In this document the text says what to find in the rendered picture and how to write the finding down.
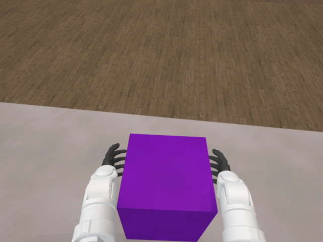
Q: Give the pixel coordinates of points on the carton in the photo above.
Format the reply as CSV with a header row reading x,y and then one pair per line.
x,y
166,190

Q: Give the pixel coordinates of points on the robot left hand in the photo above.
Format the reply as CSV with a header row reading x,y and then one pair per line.
x,y
110,160

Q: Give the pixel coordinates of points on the robot right hand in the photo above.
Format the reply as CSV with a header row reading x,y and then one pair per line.
x,y
222,164

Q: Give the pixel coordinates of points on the right robot forearm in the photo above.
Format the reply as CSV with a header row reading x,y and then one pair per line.
x,y
237,209

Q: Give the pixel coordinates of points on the left robot forearm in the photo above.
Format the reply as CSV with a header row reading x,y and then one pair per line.
x,y
98,209

